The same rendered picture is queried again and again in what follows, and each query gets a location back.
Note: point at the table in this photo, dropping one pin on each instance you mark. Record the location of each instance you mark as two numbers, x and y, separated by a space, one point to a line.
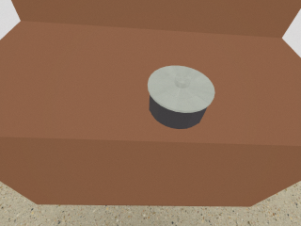
75 120

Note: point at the pot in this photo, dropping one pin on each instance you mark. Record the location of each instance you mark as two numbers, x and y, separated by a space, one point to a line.
173 119

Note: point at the lid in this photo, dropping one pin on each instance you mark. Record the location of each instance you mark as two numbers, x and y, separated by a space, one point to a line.
196 97

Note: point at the knob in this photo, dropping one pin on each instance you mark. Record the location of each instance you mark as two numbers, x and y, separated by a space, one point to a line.
182 80

